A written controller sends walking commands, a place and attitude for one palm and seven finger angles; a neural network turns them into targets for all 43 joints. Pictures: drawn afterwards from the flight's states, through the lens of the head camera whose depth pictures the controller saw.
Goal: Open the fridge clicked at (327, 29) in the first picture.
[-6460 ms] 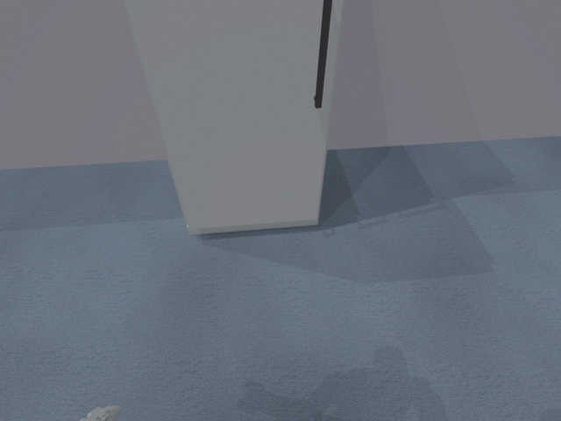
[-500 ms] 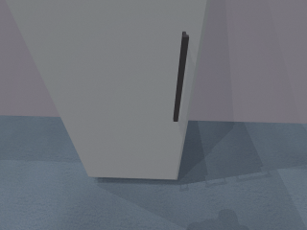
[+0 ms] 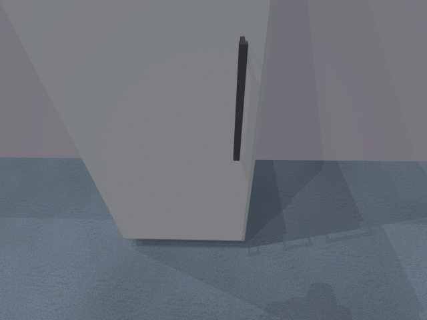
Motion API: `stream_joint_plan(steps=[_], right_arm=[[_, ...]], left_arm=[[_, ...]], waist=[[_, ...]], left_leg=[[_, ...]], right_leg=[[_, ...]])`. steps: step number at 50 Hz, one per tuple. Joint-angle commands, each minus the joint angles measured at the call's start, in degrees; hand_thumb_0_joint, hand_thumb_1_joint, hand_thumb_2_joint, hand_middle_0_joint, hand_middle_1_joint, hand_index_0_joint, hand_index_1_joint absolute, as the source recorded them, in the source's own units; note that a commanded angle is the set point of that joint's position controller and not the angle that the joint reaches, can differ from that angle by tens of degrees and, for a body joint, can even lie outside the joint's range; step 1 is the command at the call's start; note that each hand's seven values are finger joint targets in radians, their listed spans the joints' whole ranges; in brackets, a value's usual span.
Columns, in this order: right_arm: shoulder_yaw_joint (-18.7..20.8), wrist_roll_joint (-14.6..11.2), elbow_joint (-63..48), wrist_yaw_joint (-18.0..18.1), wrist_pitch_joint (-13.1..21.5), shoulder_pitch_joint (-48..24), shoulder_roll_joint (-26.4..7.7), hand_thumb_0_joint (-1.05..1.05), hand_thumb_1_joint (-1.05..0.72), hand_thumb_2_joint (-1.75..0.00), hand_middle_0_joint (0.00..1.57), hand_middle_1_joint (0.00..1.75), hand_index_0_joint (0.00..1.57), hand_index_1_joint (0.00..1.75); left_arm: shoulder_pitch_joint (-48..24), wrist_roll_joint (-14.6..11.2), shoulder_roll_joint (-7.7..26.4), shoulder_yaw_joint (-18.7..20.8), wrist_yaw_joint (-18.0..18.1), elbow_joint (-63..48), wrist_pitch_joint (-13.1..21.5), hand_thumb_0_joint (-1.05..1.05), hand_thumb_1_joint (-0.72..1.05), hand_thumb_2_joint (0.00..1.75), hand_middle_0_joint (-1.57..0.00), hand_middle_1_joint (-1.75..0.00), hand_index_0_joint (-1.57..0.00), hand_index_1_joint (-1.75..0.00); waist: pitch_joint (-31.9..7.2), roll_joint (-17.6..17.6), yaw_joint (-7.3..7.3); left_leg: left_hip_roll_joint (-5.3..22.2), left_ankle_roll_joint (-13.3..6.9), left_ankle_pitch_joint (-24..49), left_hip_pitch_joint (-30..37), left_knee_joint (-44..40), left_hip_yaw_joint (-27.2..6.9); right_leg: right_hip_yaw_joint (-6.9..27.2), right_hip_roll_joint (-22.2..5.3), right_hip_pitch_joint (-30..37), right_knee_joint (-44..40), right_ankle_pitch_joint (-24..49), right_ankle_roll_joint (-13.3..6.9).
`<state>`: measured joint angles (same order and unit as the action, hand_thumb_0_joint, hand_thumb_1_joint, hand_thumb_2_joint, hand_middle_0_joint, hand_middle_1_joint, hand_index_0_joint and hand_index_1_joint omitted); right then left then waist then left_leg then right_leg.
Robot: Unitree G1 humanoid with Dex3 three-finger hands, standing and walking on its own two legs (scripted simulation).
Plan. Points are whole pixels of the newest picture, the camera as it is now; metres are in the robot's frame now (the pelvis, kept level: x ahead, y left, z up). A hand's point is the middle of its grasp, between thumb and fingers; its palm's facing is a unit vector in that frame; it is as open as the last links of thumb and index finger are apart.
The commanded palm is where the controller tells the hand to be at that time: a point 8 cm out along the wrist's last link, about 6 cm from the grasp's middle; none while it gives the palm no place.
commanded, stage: look again from close up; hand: right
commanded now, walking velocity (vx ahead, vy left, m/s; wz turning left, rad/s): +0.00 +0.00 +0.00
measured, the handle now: (239, 107) +0.62 -0.03 +0.10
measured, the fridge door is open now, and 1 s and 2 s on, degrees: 0 0 0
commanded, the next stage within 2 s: none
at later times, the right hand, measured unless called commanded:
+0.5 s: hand out of the picture -0.11 -0.16 -0.18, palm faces +0.06 +0.99 -0.14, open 7.4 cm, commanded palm none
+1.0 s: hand out of the picture -0.05 -0.25 -0.18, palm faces -0.02 +0.98 -0.17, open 7.4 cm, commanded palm none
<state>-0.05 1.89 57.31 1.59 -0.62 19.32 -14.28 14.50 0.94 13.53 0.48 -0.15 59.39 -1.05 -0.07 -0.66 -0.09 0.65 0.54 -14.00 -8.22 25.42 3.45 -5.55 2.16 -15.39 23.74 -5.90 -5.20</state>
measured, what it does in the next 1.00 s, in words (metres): steps on the spot: right foot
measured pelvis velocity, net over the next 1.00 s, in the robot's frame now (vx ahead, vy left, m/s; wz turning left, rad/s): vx -0.07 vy -0.07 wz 0.06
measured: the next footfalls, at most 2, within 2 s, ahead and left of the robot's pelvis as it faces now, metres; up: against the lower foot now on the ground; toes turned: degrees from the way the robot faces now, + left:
right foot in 0.68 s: +0.04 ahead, -0.08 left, +0.00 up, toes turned -2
left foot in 1.06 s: -0.07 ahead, +0.00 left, +0.00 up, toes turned +3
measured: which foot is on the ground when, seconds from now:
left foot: down 0.00-0.70, up 0.72-1.00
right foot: down 0.00-0.56, up 0.58-0.66, down 0.68-1.00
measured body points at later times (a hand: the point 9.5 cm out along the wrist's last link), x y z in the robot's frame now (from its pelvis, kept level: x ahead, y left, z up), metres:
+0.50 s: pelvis -0.03 -0.01 +0.00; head -0.06 -0.03 +0.45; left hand -0.03 +0.21 -0.15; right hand -0.11 -0.22 -0.17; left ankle +0.00 +0.13 -0.74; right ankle +0.08 -0.05 -0.73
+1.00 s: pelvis -0.07 -0.07 +0.01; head -0.09 -0.10 +0.46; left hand -0.12 +0.13 -0.15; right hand -0.04 -0.30 -0.16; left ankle -0.13 +0.07 -0.72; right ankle +0.00 -0.08 -0.74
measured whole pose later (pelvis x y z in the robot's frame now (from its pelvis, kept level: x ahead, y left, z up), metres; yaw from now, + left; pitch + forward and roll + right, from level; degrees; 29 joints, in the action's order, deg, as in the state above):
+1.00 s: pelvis -0.07 -0.07 +0.01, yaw +3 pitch -1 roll +2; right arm 2.4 1.2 59.4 2.6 -2.5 19.8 -9.2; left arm 22.5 1.1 5.5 1.4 2.1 63.3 -1.1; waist -3.4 -0.6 -2.5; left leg 0.3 -0.6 -22.5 -9.1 31.8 1.3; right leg -7.5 4.8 -12.1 15.1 -4.0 -6.0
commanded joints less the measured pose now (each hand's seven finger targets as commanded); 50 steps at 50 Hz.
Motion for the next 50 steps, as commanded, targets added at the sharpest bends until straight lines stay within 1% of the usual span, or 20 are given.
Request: stream_joint_plan(steps=[1, 7, 20, 24, 26, 28, 30, 31, 32, 33, 34, 35, 36, 37, 39, 40, 42, 44, 47, 50], right_arm=[[1.1, -0.2, -0.8, 0.7, 0.6, 5.1, -5.0, 0.00, -0.90, -0.90, 0.20, 0.30, 0.20, 0.30], [0.8, -0.1, 1.2, 1.0, 0.9, 8.3, -3.4, 0.00, -0.90, -0.90, 0.20, 0.30, 0.20, 0.30], [0.8, 0.1, 4.6, 1.3, 0.3, 16.1, 1.4, 0.00, -0.90, -0.90, 0.20, 0.30, 0.20, 0.30], [1.3, 0.0, 4.7, 1.3, 0.1, 16.8, 1.8, 0.00, -0.90, -0.90, 0.20, 0.30, 0.20, 0.30], [1.9, -0.1, 4.2, 1.5, -0.3, 14.7, 1.4, 0.00, -0.90, -0.90, 0.20, 0.30, 0.20, 0.30], [2.8, -0.3, 2.2, 1.9, -0.6, 7.6, -0.4, 0.00, -0.90, -0.90, 0.20, 0.30, 0.20, 0.30], [3.9, 0.0, -1.8, 2.5, -0.5, -4.5, -2.4, 0.00, -0.90, -0.90, 0.20, 0.30, 0.20, 0.30], [4.1, 0.1, -2.9, 2.5, -0.1, -7.9, -2.9, 0.00, -0.90, -0.90, 0.20, 0.30, 0.20, 0.30], [4.1, 0.1, -3.2, 2.3, 0.0, -8.3, -3.3, 0.00, -0.90, -0.90, 0.20, 0.30, 0.20, 0.30], [3.6, -0.2, -2.2, 1.9, -0.2, -4.2, -1.7, 0.00, -0.90, -0.90, 0.20, 0.30, 0.20, 0.30], [2.9, -0.9, -1.1, 1.8, -0.7, 1.7, 2.3, 0.00, -0.90, -0.90, 0.20, 0.30, 0.20, 0.30], [2.8, -1.0, -0.2, 1.6, -0.9, 5.1, 4.4, 0.00, -0.90, -0.90, 0.20, 0.30, 0.20, 0.30], [2.9, -0.7, 1.0, 1.2, -1.1, 8.3, 4.6, 0.00, -0.90, -0.90, 0.20, 0.30, 0.20, 0.30], [3.0, -0.1, 2.2, 1.3, -1.6, 9.0, 4.2, 0.00, -0.90, -0.90, 0.20, 0.30, 0.20, 0.30], [3.5, 0.0, 3.1, 1.2, -2.2, 9.1, 2.8, 0.00, -0.90, -0.90, 0.20, 0.30, 0.20, 0.30], [3.3, -0.3, 3.4, 1.1, -2.1, 9.4, 3.3, 0.00, -0.90, -0.90, 0.20, 0.30, 0.20, 0.30], [3.0, -0.5, 3.4, 1.1, -1.9, 8.5, 3.7, 0.00, -0.90, -0.90, 0.20, 0.30, 0.20, 0.30], [2.7, -0.8, 2.3, 1.0, -1.9, 7.1, 3.7, 0.00, -0.90, -0.90, 0.20, 0.30, 0.20, 0.30], [2.5, -1.0, 1.9, 1.2, -1.9, 6.4, 3.6, 0.00, -0.90, -0.90, 0.20, 0.30, 0.20, 0.30], [3.2, -1.3, 3.6, 1.8, -2.1, 12.1, 3.0, 0.00, -0.90, -0.90, 0.20, 0.30, 0.20, 0.30]], left_arm=[[-0.8, -0.2, 8.5, 2.0, 0.5, -2.6, 1.2, 0.00, 0.90, 0.90, -0.20, -0.30, -0.20, -0.30], [1.1, -0.5, 6.7, 2.0, 0.6, -0.8, 0.8, 0.00, 0.90, 0.90, -0.20, -0.30, -0.20, -0.30], [4.3, -0.4, 2.4, 2.2, 1.1, 0.9, -0.1, 0.00, 0.90, 0.90, -0.20, -0.30, -0.20, -0.30], [5.3, -0.3, 0.8, 2.4, 1.2, 1.1, -0.5, 0.00, 0.90, 0.90, -0.20, -0.30, -0.20, -0.30], [7.1, -0.3, -0.6, 2.6, 1.3, 1.6, -1.1, 0.00, 0.90, 0.90, -0.20, -0.30, -0.20, -0.30], [11.2, -0.2, -2.5, 3.1, 1.3, 2.5, -2.2, 0.00, 0.90, 0.90, -0.20, -0.30, -0.20, -0.30], [17.5, -0.3, -2.6, 4.1, 1.1, 3.6, -2.3, 0.00, 0.90, 0.90, -0.20, -0.30, -0.20, -0.30], [19.3, -0.6, -2.6, 4.0, 1.0, 4.0, -1.7, 0.00, 0.90, 0.90, -0.20, -0.30, -0.20, -0.30], [19.5, -0.7, -2.7, 3.6, 0.8, 3.6, -1.0, 0.00, 0.90, 0.90, -0.20, -0.30, -0.20, -0.30], [18.3, -0.6, -3.0, 2.8, 0.8, 2.9, 0.1, 0.00, 0.90, 0.90, -0.20, -0.30, -0.20, -0.30], [16.6, 0.0, -1.6, 2.7, 1.3, 1.9, 1.1, 0.00, 0.90, 0.90, -0.20, -0.30, -0.20, -0.30], [12.7, 0.2, 0.6, 2.5, 2.0, 0.4, 1.5, 0.00, 0.90, 0.90, -0.20, -0.30, -0.20, -0.30], [6.5, 0.3, 1.2, 2.3, 2.3, -1.1, 1.4, 0.00, 0.90, 0.90, -0.20, -0.30, -0.20, -0.30], [3.9, 0.4, 0.6, 2.0, 2.3, -1.4, 1.6, 0.00, 0.90, 0.90, -0.20, -0.30, -0.20, -0.30], [4.4, 0.2, 0.3, 1.7, 2.7, -1.3, 1.9, 0.00, 0.90, 0.90, -0.20, -0.30, -0.20, -0.30], [5.1, 0.1, 0.3, 1.8, 2.8, -0.9, 1.9, 0.00, 0.90, 0.90, -0.20, -0.30, -0.20, -0.30], [7.6, -0.1, 0.0, 2.0, 3.0, 0.6, 1.8, 0.00, 0.90, 0.90, -0.20, -0.30, -0.20, -0.30], [9.7, 0.1, -0.1, 2.2, 3.0, 1.7, 1.2, 0.00, 0.90, 0.90, -0.20, -0.30, -0.20, -0.30], [13.3, 0.2, 0.1, 2.5, 2.8, 3.2, 0.7, 0.00, 0.90, 0.90, -0.20, -0.30, -0.20, -0.30], [12.4, 0.0, 0.7, 2.9, 2.8, 3.5, 0.1, 0.00, 0.90, 0.90, -0.20, -0.30, -0.20, -0.30]], waist=[[4.1, 3.3, 0.77], [4.2, 0.2, 0.49], [7.4, 1.8, 0.92], [7.3, -1.3, 0.63], [7.1, -4.1, -0.58], [6.1, -10.9, -3.71], [5.3, -11.8, -7.81], [6.0, -9.3, -8.70], [8.3, -5.1, -8.02], [10.9, 3.3, -5.62], [13.4, 17.5, -2.67], [16.7, 21.5, -0.23], [14.3, 18.6, 3.03], [11.8, 17.7, 4.13], [9.1, 6.8, 3.69], [7.7, 3.2, 3.18], [5.9, 2.3, 1.88], [3.6, 4.8, 0.22], [3.3, 3.9, -1.36], [4.7, 6.7, 0.74]], left_leg=[[3.6, -2.2, -4.2, -3.5, -4.0, -3.7], [4.3, -2.4, -4.5, -5.1, -6.2, -4.7], [3.1, -2.2, -10.2, -7.7, -5.4, -4.1], [4.2, -2.9, -14.5, -11.2, -7.8, -6.0], [6.5, -3.9, -19.9, -18.5, -11.0, -8.0], [11.4, -6.4, -28.4, -31.1, -17.9, -11.9], [15.0, -6.6, -24.6, -37.4, -18.6, -12.1], [14.0, -5.7, -21.1, -36.7, -15.5, -10.8], [11.3, -4.8, -19.2, -33.3, -10.8, -9.3], [7.9, -4.3, -18.3, -28.6, -1.8, -7.7], [1.3, -2.5, -14.3, -24.4, 10.2, -4.1], [-0.9, -1.1, -10.6, -17.9, 19.8, -3.3], [0.9, -1.2, -7.2, -11.5, 26.9, -6.4], [0.6, -1.4, -7.0, -9.7, 32.2, -6.8], [0.2, -0.6, -3.9, -12.2, 35.2, -7.6], [0.2, -0.4, -3.5, -13.4, 33.5, -6.9], [0.3, 0.0, -4.4, -14.9, 26.6, -5.4], [0.4, -0.3, -9.0, -12.9, 17.1, -3.3], [-0.5, -1.3, -11.0, -8.3, 3.7, -1.4], [-1.4, -2.6, -5.1, 0.8, -6.5, 0.6]], right_leg=[[14.4, -10.2, -2.4, -13.7, -23.4, 3.0], [13.1, -9.4, -0.3, -12.1, -19.8, 3.2], [12.0, -7.7, -4.4, -13.4, -24.8, 4.7], [9.7, -5.7, -2.7, -8.8, -22.4, 5.3], [7.2, -3.6, 2.2, -0.3, -19.3, 5.9], [3.1, -0.8, 10.8, 18.8, -12.8, 6.2], [5.4, -2.7, 13.9, 30.4, -13.4, 5.2], [6.9, -4.9, 13.7, 27.3, -14.3, 4.6], [6.5, -4.9, 9.9, 19.1, -15.3, 4.6], [7.5, -5.3, 4.6, 4.8, -17.8, 4.7], [21.1, -11.0, -5.3, -10.4, -29.5, 4.7], [30.3, -17.0, -17.5, -19.5, -37.7, 2.3], [29.6, -18.2, -24.3, -22.3, -41.7, -0.5], [30.3, -17.0, -25.6, -22.9, -41.6, 0.2], [26.3, -15.0, -19.4, -21.9, -34.8, 5.1], [23.8, -14.3, -14.2, -20.7, -31.4, 5.8], [20.5, -12.9, -4.6, -19.4, -25.9, 6.7], [19.5, -13.3, 3.0, -19.1, -23.4, 5.1], [19.2, -12.9, 8.2, -19.9, -17.1, 6.3], [14.3, -10.2, 5.0, -22.1, -10.9, 14.1]])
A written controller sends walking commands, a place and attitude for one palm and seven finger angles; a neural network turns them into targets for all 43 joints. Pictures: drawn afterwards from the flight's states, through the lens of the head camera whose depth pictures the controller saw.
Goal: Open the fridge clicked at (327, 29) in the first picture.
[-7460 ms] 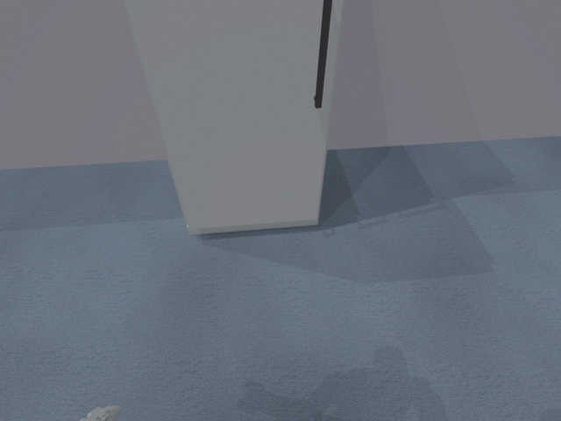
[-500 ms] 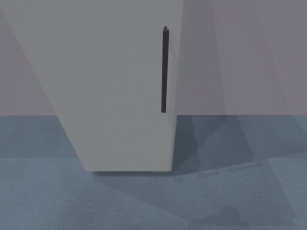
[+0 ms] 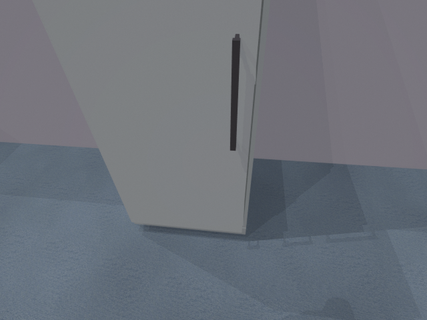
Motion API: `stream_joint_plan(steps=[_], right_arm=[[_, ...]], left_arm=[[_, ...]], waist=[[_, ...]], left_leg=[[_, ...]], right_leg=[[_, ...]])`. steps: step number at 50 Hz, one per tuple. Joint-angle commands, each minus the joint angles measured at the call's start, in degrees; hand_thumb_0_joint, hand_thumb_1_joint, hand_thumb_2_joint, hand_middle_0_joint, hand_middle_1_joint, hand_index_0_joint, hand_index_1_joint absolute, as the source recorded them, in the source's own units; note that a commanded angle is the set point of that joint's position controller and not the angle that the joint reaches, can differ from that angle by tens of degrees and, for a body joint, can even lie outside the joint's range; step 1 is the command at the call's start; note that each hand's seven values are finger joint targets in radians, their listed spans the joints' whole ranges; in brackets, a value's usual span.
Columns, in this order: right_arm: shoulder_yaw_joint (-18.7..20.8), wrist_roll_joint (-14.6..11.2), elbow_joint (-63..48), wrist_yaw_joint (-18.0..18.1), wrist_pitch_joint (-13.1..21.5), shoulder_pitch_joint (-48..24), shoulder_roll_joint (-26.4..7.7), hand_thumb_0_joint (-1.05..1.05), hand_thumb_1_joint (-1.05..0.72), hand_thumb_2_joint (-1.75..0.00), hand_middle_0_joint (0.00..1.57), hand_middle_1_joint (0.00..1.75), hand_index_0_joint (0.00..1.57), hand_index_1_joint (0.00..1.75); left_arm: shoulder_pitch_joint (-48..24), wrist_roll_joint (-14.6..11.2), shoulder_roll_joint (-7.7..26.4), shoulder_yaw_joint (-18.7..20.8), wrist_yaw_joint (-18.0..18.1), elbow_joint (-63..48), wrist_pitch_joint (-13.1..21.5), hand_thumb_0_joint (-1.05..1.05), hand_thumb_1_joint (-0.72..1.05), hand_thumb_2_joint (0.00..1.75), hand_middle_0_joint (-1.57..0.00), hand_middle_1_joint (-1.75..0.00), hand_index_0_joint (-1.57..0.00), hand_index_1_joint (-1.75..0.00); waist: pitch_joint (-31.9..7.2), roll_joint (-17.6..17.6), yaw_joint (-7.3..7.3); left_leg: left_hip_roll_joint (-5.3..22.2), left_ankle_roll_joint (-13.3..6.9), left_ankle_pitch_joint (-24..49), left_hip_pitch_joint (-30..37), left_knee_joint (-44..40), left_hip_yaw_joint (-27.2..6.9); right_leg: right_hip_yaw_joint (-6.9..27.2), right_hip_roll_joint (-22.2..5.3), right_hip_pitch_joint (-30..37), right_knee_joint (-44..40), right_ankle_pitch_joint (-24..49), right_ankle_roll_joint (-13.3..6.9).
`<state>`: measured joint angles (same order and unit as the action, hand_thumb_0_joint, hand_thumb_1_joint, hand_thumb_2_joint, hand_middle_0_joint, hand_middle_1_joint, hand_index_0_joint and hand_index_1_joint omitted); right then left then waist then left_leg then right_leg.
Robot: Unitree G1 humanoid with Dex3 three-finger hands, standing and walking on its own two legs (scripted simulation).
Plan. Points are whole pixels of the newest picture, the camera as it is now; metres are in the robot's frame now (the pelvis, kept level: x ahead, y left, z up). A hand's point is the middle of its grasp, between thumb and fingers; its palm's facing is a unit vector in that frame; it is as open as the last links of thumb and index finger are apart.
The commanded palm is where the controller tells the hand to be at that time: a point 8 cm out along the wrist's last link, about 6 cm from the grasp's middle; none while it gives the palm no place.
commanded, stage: look again from close up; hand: right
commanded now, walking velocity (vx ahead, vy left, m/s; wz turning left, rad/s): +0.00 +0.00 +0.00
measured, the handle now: (234, 99) +0.69 +0.01 +0.09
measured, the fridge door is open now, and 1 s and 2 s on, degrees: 0 0 0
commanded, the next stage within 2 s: shuffle to correct the standing spot in 1.70 s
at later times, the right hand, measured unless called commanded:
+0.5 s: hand out of the picture -0.11 -0.25 -0.21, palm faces +0.08 +0.98 -0.17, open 7.4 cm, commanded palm none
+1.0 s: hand out of the picture +0.00 -0.32 -0.17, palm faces +0.02 +0.96 -0.27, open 7.4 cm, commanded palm none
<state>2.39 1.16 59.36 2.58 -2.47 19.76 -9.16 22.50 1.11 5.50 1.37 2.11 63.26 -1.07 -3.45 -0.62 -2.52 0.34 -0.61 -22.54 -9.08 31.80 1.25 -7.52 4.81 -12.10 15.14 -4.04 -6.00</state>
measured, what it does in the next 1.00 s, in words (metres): steps to the right: left foot, then right foot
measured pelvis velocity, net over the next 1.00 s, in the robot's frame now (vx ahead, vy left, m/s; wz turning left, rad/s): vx -0.05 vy -0.10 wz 0.00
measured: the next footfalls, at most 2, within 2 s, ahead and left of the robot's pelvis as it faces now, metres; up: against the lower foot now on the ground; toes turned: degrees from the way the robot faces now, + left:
left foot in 0.06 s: +0.00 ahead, +0.07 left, +0.00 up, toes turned +0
right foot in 0.52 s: +0.00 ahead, -0.23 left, +0.00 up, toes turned +3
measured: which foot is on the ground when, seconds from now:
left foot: up 0.00-0.04, down 0.06-1.00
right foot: down 0.00-0.36, up 0.38-0.50, down 0.52-1.00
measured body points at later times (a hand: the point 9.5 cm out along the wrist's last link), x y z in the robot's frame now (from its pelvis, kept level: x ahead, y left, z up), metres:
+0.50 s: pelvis -0.04 -0.08 -0.02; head -0.04 -0.12 +0.43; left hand -0.02 +0.17 -0.15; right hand -0.11 -0.30 -0.20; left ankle -0.05 +0.09 -0.74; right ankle -0.04 -0.21 -0.72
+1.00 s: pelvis -0.05 -0.10 -0.01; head -0.04 -0.11 +0.44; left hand +0.01 +0.15 -0.15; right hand +0.00 -0.37 -0.15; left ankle -0.04 +0.07 -0.75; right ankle -0.04 -0.23 -0.75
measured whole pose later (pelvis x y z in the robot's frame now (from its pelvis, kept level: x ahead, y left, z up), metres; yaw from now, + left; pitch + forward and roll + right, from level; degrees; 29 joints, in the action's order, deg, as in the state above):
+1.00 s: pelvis -0.05 -0.10 -0.01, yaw +0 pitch -2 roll +0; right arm 1.5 1.5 59.5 0.6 0.2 12.3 -14.9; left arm 11.7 0.9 13.5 1.3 0.3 60.2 0.1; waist 2.1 -1.0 0.5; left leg 5.1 4.9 -13.7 -11.1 26.3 -2.4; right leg 3.3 1.0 -11.7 27.6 -14.2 0.4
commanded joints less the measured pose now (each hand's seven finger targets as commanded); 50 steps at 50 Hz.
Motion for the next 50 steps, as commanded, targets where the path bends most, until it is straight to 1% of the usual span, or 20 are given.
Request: stream_joint_plan(steps=[1, 5, 7, 11, 13, 15, 16, 17, 18, 19, 20, 21, 23, 24, 25, 27, 28, 33, 37, 50], right_arm=[[1.1, -0.5, 2.4, 1.0, -0.1, 14.4, -3.1, 0.00, -0.90, -0.90, 0.20, 0.30, 0.20, 0.30], [0.9, -0.2, 0.1, 1.5, 1.6, 5.3, -5.8, 0.00, -0.90, -0.90, 0.20, 0.30, 0.20, 0.30], [0.3, -0.1, -1.2, 1.5, 2.5, -0.7, -4.1, 0.00, -0.90, -0.90, 0.20, 0.30, 0.20, 0.30], [-0.4, -0.4, -0.6, 1.1, 1.7, 0.6, -1.3, 0.00, -0.90, -0.90, 0.20, 0.30, 0.20, 0.30], [0.2, -0.1, 2.1, 0.8, 0.3, 9.5, -1.6, 0.00, -0.90, -0.90, 0.20, 0.30, 0.20, 0.30], [2.7, 0.1, 6.5, 0.9, -0.4, 25.6, -4.7, 0.00, -0.90, -0.90, 0.20, 0.30, 0.20, 0.30], [4.6, -0.2, 9.9, 1.2, -0.7, 37.3, -6.2, 0.00, -0.90, -0.90, 0.20, 0.30, 0.20, 0.30], [5.8, -0.3, 11.8, 2.1, -0.4, 43.0, -7.8, 0.00, -0.90, -0.90, 0.20, 0.30, 0.20, 0.30], [4.4, -0.5, 6.3, 3.2, -0.4, 24.2, -8.4, 0.00, -0.90, -0.90, 0.20, 0.30, 0.20, 0.30], [2.1, 1.0, -3.4, 3.6, 1.4, -5.5, -5.3, 0.00, -0.90, -0.90, 0.20, 0.30, 0.20, 0.30], [3.6, 1.3, -8.7, 3.1, 4.2, -22.7, -10.7, 0.00, -0.90, -0.90, 0.20, 0.30, 0.20, 0.30], [3.0, 2.0, -10.1, 1.7, 4.6, -23.8, -11.4, 0.00, -0.90, -0.90, 0.20, 0.30, 0.20, 0.30], [2.8, 1.8, -5.9, 1.1, 2.4, -7.2, -6.2, 0.00, -0.90, -0.90, 0.20, 0.30, 0.20, 0.30], [1.7, 1.1, -3.0, 0.8, 1.9, -1.2, -4.8, 0.00, -0.90, -0.90, 0.20, 0.30, 0.20, 0.30], [1.8, 0.4, -1.5, 0.2, 1.5, 5.9, -4.4, 0.00, -0.90, -0.90, 0.20, 0.30, 0.20, 0.30], [2.0, -0.7, -3.4, -0.5, 1.5, 6.6, -5.7, 0.00, -0.90, -0.90, 0.20, 0.30, 0.20, 0.30], [2.4, -0.8, -3.1, -1.1, 2.3, 7.5, -4.3, 0.00, -0.90, -0.90, 0.20, 0.30, 0.20, 0.30], [1.4, 0.2, -1.1, -1.4, 3.2, 0.9, -8.9, 0.00, -0.90, -0.90, 0.20, 0.30, 0.20, 0.30], [1.1, -0.2, -2.5, -1.1, 2.7, -2.7, -9.8, 0.00, -0.90, -0.90, 0.20, 0.30, 0.20, 0.30], [0.6, 0.0, -1.9, -1.4, 3.7, -5.9, -14.5, 0.00, -0.90, -0.90, 0.20, 0.30, 0.20, 0.30]], left_arm=[[2.9, -0.4, 8.4, 2.0, 0.6, -0.8, -0.2, 0.00, 0.90, 0.90, -0.20, -0.30, -0.20, -0.30], [2.8, -0.9, 3.8, 1.0, -0.2, -0.9, -0.3, 0.00, 0.90, 0.90, -0.20, -0.30, -0.20, -0.30], [3.6, -0.7, 4.1, 1.2, -0.9, -1.1, -1.0, 0.00, 0.90, 0.90, -0.20, -0.30, -0.20, -0.30], [6.2, -0.5, 5.3, 1.3, -0.7, -0.2, -0.8, 0.00, 0.90, 0.90, -0.20, -0.30, -0.20, -0.30], [3.0, 0.0, 8.6, 1.8, 0.1, -1.1, -0.1, 0.00, 0.90, 0.90, -0.20, -0.30, -0.20, -0.30], [-8.1, -0.1, 10.5, 2.2, 0.6, -4.6, -0.9, 0.00, 0.90, 0.90, -0.20, -0.30, -0.20, -0.30], [-14.9, -0.2, 12.1, 2.9, 0.7, -6.7, -1.9, 0.00, 0.90, 0.90, -0.20, -0.30, -0.20, -0.30], [-20.6, -1.8, 12.3, 3.5, 0.9, -7.3, -3.2, 0.00, 0.90, 0.90, -0.20, -0.30, -0.20, -0.30], [-14.8, -3.6, 7.1, 4.6, 1.6, -6.9, -4.2, 0.00, 0.90, 0.90, -0.20, -0.30, -0.20, -0.30], [-1.1, -1.6, 11.4, 6.1, -0.3, -7.6, -3.9, 0.00, 0.90, 0.90, -0.20, -0.30, -0.20, -0.30], [7.5, -1.8, 10.3, 6.2, -1.3, -3.9, -3.2, 0.00, 0.90, 0.90, -0.20, -0.30, -0.20, -0.30], [11.0, -1.2, 7.3, 4.4, -2.4, -3.3, -0.7, 0.00, 0.90, 0.90, -0.20, -0.30, -0.20, -0.30], [6.6, -0.5, 4.8, 2.6, -2.0, -2.8, 0.6, 0.00, 0.90, 0.90, -0.20, -0.30, -0.20, -0.30], [5.3, -0.3, 5.5, 1.5, -1.1, -2.5, 1.5, 0.00, 0.90, 0.90, -0.20, -0.30, -0.20, -0.30], [3.2, -0.2, 9.1, 1.9, -0.3, -3.3, 2.0, 0.00, 0.90, 0.90, -0.20, -0.30, -0.20, -0.30], [-4.2, 0.4, 14.1, 2.5, 0.6, -8.8, 2.0, 0.00, 0.90, 0.90, -0.20, -0.30, -0.20, -0.30], [-8.7, 1.2, 14.7, 2.6, 0.9, -10.3, 1.8, 0.00, 0.90, 0.90, -0.20, -0.30, -0.20, -0.30], [-10.1, -0.2, 14.2, 2.1, -0.3, -8.7, 2.0, 0.00, 0.90, 0.90, -0.20, -0.30, -0.20, -0.30], [-7.6, -0.1, 14.8, 1.9, -0.8, -6.0, 2.5, 0.00, 0.90, 0.90, -0.20, -0.30, -0.20, -0.30], [-10.9, -0.3, 17.4, 1.8, -1.4, -5.8, 2.4, 0.00, 0.90, 0.90, -0.20, -0.30, -0.20, -0.30]], waist=[[9.2, 6.3, 4.24], [8.6, -6.9, 0.28], [10.1, -12.8, -1.69], [13.2, 3.3, -2.27], [14.5, 14.6, 2.51], [14.0, 18.3, 10.83], [14.2, 17.2, 16.83], [15.6, -1.8, 21.78], [12.8, -33.7, 12.80], [12.0, -16.4, -4.65], [10.7, -17.1, -10.67], [9.2, -10.8, -11.92], [9.6, 0.7, -3.79], [11.1, 12.8, -1.19], [12.0, 28.4, 2.25], [8.9, 19.8, 5.03], [8.1, 7.0, 7.53], [9.4, -7.1, 4.63], [7.3, 5.8, 3.87], [4.2, 1.1, 3.15]], left_leg=[[-0.5, -2.0, 6.4, 6.3, -16.4, 3.1], [14.2, -8.4, -1.8, -11.1, -20.0, -8.7], [11.5, -6.4, -3.0, -16.7, -20.7, -6.5], [5.7, -3.4, -6.1, -21.3, -7.3, -2.9], [-1.4, -1.1, -4.1, -6.0, 6.7, 1.3], [-2.8, -1.6, -7.2, 10.6, 4.3, 7.4], [-3.6, -2.6, -8.7, 22.2, -4.5, 11.4], [5.7, -7.0, -4.3, 25.9, -17.5, 5.8], [29.3, -14.5, -7.8, -8.0, -24.1, -21.4], [28.2, -13.3, 2.5, -29.0, -20.6, -16.9], [27.2, -11.2, 0.7, -37.2, -22.0, -12.3], [20.1, -6.3, -2.4, -25.1, -18.2, -4.3], [11.3, -3.1, 6.1, -13.9, 0.6, 0.7], [7.3, -2.6, 3.5, -13.5, 11.5, 1.2], [2.7, -0.2, -6.9, -17.6, 18.3, 0.8], [3.7, -0.2, -8.8, -9.9, 22.5, -3.6], [3.6, 0.1, -4.9, -4.5, 12.9, -1.3], [5.3, -1.1, 7.7, -4.0, -5.8, -6.8], [3.9, 0.9, 10.9, -1.5, -4.1, -2.4], [5.9, 0.9, 15.2, -0.2, -8.9, -3.8]], right_leg=[[13.1, -10.7, -1.4, -12.8, -11.0, 18.2], [8.7, -6.6, 5.1, 14.4, -10.5, 8.8], [9.0, -7.0, 6.7, 18.2, -8.8, 6.3], [16.0, -11.6, 6.6, 5.8, -19.7, 7.0], [26.4, -16.5, -9.0, -15.0, -33.2, 12.5], [15.6, -10.7, -19.5, -23.7, -20.7, 26.1], [8.4, -4.3, -25.6, -17.3, -10.9, 34.8], [-0.6, 4.8, -31.1, 10.1, -15.4, 39.0], [14.1, -0.7, -15.9, 67.4, -34.2, 22.7], [27.0, -7.1, -9.3, 79.3, -27.0, 11.4], [26.9, -10.1, 2.4, 76.3, -25.9, -19.5], [19.8, -10.2, 1.2, 52.1, -28.3, -19.0], [8.6, -7.4, -1.0, 17.0, -17.0, 2.9], [10.1, -5.5, 0.6, 7.8, -10.6, 20.9], [19.8, -9.2, 0.3, 7.0, 4.1, 15.3], [28.8, -20.0, -14.2, 1.8, -4.4, -2.4], [25.2, -18.0, -18.3, 4.7, -9.9, -1.2], [17.7, -7.7, -11.6, 9.0, -14.1, 2.2], [18.8, -10.4, -7.1, 3.1, -8.6, 2.5], [14.1, -8.8, -1.1, 5.8, -1.5, 4.0]])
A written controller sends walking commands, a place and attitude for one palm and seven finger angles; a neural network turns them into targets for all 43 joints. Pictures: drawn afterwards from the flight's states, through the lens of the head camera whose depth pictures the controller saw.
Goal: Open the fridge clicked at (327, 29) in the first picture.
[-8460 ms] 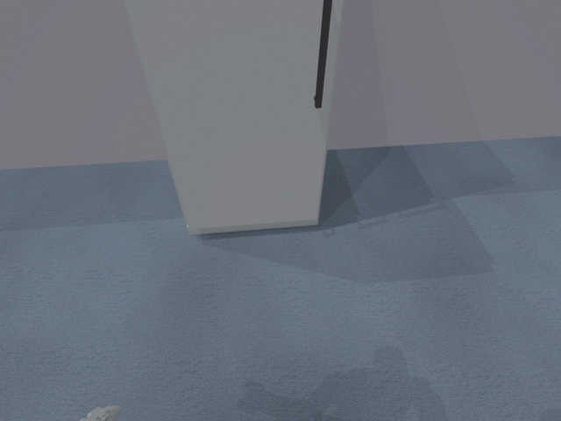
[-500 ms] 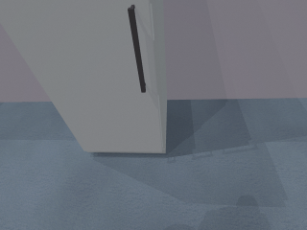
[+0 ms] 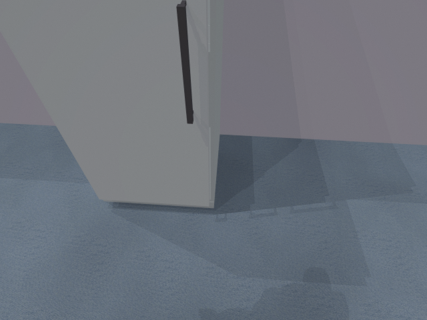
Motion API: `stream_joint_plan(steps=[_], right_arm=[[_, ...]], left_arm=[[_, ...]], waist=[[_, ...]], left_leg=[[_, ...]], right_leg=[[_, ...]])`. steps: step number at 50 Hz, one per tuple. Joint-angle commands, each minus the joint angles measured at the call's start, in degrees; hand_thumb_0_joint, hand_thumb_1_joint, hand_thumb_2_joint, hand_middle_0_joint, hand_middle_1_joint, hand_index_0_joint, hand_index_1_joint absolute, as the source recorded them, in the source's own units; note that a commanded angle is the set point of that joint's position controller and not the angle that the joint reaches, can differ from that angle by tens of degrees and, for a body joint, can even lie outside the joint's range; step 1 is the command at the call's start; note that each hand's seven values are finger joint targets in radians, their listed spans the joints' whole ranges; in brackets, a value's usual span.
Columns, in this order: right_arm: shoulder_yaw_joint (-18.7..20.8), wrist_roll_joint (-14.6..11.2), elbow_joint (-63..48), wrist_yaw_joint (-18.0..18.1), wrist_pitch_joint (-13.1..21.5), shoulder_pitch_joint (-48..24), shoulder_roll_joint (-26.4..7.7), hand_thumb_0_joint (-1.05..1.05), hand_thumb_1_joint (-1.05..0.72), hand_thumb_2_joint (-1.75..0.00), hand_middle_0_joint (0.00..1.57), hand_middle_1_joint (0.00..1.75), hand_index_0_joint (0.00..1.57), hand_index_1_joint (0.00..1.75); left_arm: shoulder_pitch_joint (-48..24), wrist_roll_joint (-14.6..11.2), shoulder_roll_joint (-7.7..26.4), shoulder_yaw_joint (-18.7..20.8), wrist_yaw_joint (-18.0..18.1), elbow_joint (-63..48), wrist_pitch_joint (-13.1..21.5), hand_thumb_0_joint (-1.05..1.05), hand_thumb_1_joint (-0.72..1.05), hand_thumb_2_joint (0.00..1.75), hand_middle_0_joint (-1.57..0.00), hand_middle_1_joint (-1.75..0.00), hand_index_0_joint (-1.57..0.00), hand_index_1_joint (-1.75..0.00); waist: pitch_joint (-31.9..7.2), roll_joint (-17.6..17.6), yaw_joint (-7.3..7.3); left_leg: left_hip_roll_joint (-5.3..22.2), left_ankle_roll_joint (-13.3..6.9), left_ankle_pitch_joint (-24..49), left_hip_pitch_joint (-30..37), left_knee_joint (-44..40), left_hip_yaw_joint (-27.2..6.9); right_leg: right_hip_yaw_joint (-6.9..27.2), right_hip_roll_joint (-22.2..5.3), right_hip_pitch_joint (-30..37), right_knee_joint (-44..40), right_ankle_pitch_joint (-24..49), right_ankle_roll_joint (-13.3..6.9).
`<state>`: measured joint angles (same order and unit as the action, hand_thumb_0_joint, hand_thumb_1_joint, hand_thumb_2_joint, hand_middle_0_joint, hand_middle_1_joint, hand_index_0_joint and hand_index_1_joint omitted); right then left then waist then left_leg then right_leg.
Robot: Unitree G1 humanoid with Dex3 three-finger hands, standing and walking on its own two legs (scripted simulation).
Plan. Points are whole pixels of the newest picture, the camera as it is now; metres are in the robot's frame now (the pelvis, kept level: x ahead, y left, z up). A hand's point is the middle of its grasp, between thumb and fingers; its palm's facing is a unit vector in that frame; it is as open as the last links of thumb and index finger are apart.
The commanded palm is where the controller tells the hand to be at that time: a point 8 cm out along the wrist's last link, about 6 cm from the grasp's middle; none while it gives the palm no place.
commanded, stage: look again from close up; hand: right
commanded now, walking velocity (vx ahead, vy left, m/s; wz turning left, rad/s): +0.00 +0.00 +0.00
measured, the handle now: (187, 70) +0.73 +0.11 +0.10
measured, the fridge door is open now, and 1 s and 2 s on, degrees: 0 0 0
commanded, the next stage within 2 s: shuffle to correct the standing spot in 0.70 s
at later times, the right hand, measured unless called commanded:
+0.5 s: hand out of the picture +0.04 -0.20 -0.17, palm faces +0.00 +0.96 -0.27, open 7.4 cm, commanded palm none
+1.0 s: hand out of the picture +0.06 -0.19 -0.17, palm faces -0.02 +0.96 -0.27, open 7.4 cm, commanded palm none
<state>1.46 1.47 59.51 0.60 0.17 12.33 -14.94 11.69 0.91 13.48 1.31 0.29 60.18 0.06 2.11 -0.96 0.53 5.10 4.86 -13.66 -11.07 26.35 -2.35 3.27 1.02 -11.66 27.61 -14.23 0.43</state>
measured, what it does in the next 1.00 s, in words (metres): stands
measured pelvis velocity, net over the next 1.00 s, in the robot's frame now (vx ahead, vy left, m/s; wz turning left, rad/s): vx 0.03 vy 0.03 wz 0.01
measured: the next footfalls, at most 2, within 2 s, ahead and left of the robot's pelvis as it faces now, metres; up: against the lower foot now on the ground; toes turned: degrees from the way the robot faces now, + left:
right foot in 1.40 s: +0.24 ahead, -0.01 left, +0.00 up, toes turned -15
left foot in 1.82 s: +0.37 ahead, +0.33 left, +0.00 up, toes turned +5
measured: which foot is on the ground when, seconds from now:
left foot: down 0.00-1.00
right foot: down 0.00-1.00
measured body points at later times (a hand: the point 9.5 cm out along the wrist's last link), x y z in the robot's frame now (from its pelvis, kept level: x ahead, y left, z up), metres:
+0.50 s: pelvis +0.00 +0.02 +0.00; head +0.02 +0.02 +0.45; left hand +0.05 +0.29 -0.14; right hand +0.04 -0.25 -0.15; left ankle +0.01 +0.18 -0.74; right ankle +0.01 -0.13 -0.74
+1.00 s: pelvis +0.03 +0.03 +0.00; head +0.03 +0.03 +0.45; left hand +0.07 +0.28 -0.15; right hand +0.06 -0.24 -0.15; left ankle +0.01 +0.17 -0.74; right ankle +0.01 -0.13 -0.74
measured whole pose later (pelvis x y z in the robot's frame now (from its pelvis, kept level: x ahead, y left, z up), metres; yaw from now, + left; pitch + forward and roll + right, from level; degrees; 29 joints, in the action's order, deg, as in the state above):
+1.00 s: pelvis +0.03 +0.03 +0.00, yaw +0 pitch +0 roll -1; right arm 1.2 1.8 62.4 -0.5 -1.3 13.2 -16.0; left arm 11.9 1.9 12.8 0.6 0.2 62.3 -1.1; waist 0.4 -1.5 0.1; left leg 3.5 1.6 -19.4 -12.0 30.6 -1.0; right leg 3.6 -1.1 -9.9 26.3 -16.4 2.6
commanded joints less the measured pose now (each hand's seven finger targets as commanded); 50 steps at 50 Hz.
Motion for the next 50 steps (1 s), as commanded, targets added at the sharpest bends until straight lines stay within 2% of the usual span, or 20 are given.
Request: stream_joint_plan(steps=[1, 10, 17, 35, 38, 40, 42, 43, 45, 47, 49, 50], right_arm=[[1.5, -0.4, -1.9, 0.5, 1.0, 1.1, -8.8, 0.00, -0.90, -0.90, 0.20, 0.30, 0.20, 0.30], [1.4, -0.4, -1.1, 0.3, 1.1, 0.0, -10.0, 0.00, -0.90, -0.90, 0.20, 0.30, 0.20, 0.30], [1.5, -0.6, -0.9, 0.3, 1.4, -0.2, -10.8, 0.00, -0.90, -0.90, 0.20, 0.30, 0.20, 0.30], [1.7, -0.6, -1.0, 0.2, 1.0, -3.1, -12.3, 0.00, -0.90, -0.90, 0.20, 0.30, 0.20, 0.30], [1.7, -0.5, -1.1, 0.2, 1.1, -3.3, -12.6, 0.00, -0.90, -0.90, 0.20, 0.30, 0.20, 0.30], [1.7, -0.6, -1.1, 0.1, 1.1, -3.5, -12.9, 0.00, -0.90, -0.90, 0.20, 0.30, 0.20, 0.30], [0.3, -0.7, 0.8, 0.3, 0.2, -0.2, -6.7, 0.00, -0.90, -0.90, 0.20, 0.30, 0.20, 0.30], [0.1, -0.6, 1.2, 0.2, -0.2, 0.2, -6.3, 0.00, -0.90, -0.90, 0.20, 0.30, 0.20, 0.30], [0.3, -0.3, 1.1, -0.2, -0.8, 0.8, -6.1, 0.00, -0.90, -0.90, 0.20, 0.30, 0.20, 0.30], [0.4, 0.0, 0.9, -0.8, -0.8, 1.8, -5.4, 0.00, -0.90, -0.90, 0.20, 0.30, 0.20, 0.30], [0.8, 0.3, -0.1, -1.3, -0.8, 1.7, -4.7, 0.00, -0.90, -0.90, 0.20, 0.30, 0.20, 0.30], [0.9, 0.3, -0.4, -1.5, -0.8, 2.0, -4.3, 0.00, -0.90, -0.90, 0.20, 0.30, 0.20, 0.30]], left_arm=[[-0.2, -0.1, 9.7, 1.9, 0.4, -2.6, 1.2, 0.00, 0.90, 0.90, -0.20, -0.30, -0.20, -0.30], [-1.1, 0.0, 10.5, 1.6, 0.3, -1.7, 0.8, 0.00, 0.90, 0.90, -0.20, -0.30, -0.20, -0.30], [-1.2, -0.1, 11.0, 1.6, 0.4, -1.2, 0.8, 0.00, 0.90, 0.90, -0.20, -0.30, -0.20, -0.30], [-2.9, 0.0, 13.2, 1.5, 0.4, -0.8, 1.3, 0.00, 0.90, 0.90, -0.20, -0.30, -0.20, -0.30], [-3.2, -0.1, 13.6, 1.6, 0.3, -1.0, 1.3, 0.00, 0.90, 0.90, -0.20, -0.30, -0.20, -0.30], [-3.2, -0.1, 14.0, 1.6, 0.4, -1.0, 1.4, 0.00, 0.90, 0.90, -0.20, -0.30, -0.20, -0.30], [-1.2, 0.2, 7.9, 0.3, 0.3, 0.2, 0.6, 0.00, 0.90, 0.90, -0.20, -0.30, -0.20, -0.30], [-0.3, 0.5, 7.6, 0.2, 0.3, 0.5, 0.2, 0.00, 0.90, 0.90, -0.20, -0.30, -0.20, -0.30], [0.2, 0.9, 8.8, 0.6, 0.3, 0.5, -0.2, 0.00, 0.90, 0.90, -0.20, -0.30, -0.20, -0.30], [1.0, 1.0, 10.4, 1.5, 0.4, 0.2, -0.5, 0.00, 0.90, 0.90, -0.20, -0.30, -0.20, -0.30], [2.5, 1.1, 11.5, 2.3, 0.9, -0.1, -0.4, 0.00, 0.90, 0.90, -0.20, -0.30, -0.20, -0.30], [3.1, 1.1, 11.8, 2.6, 1.1, -0.2, -0.3, 0.00, 0.90, 0.90, -0.20, -0.30, -0.20, -0.30]], waist=[[-0.9, 1.8, -0.06], [0.6, 0.3, -0.29], [-0.8, -0.6, -0.26], [-1.0, 2.2, 0.00], [-1.5, 1.2, 0.01], [-2.1, 1.9, -0.01], [-3.1, 1.1, -0.17], [-1.6, 1.9, -0.39], [1.7, 4.2, -0.58], [3.6, 8.0, -0.76], [5.4, 10.3, -1.46], [5.9, 10.8, -1.60]], left_leg=[[1.1, -4.6, 5.6, 1.3, -3.8, -0.2], [1.4, -5.1, -0.7, -1.0, -6.4, -1.7], [1.7, -5.5, 0.9, 0.0, -6.9, -1.8], [1.1, -5.0, 3.4, 2.5, -5.7, -0.8], [1.2, -5.0, 4.1, 2.6, -5.6, -0.6], [1.2, -5.0, 5.5, 3.2, -5.4, -0.5], [0.6, -3.9, -1.3, 2.6, -5.1, 0.5], [-0.1, -3.8, -6.2, 1.3, -4.4, 0.8], [-1.6, -3.9, -10.8, -1.6, -1.6, 2.5], [-3.3, -3.9, -10.4, -4.5, 3.1, 5.0], [-3.9, -4.0, -9.0, -9.0, 7.6, 6.3], [-3.8, -4.1, -8.8, -10.6, 8.6, 6.5]], right_leg=[[3.0, -5.0, -1.4, -6.6, 8.2, -2.3], [2.3, -4.6, -0.8, -6.3, 5.3, -1.8], [1.8, -4.8, -0.2, -4.9, 7.4, -1.5], [3.1, -6.0, -0.7, -7.8, 8.3, -1.5], [3.2, -5.9, -0.2, -7.6, 9.0, -1.6], [3.2, -6.0, 0.2, -7.5, 10.4, -1.5], [3.0, -6.4, 1.0, -7.9, 4.3, -1.0], [3.7, -6.6, -0.3, -8.9, -1.8, -0.9], [6.3, -8.3, -2.7, -12.3, -12.5, -1.8], [10.3, -11.1, -3.5, -15.2, -19.1, -3.6], [13.9, -14.1, -2.3, -15.6, -18.0, -5.6], [14.6, -15.2, -1.6, -15.0, -15.9, -6.5]])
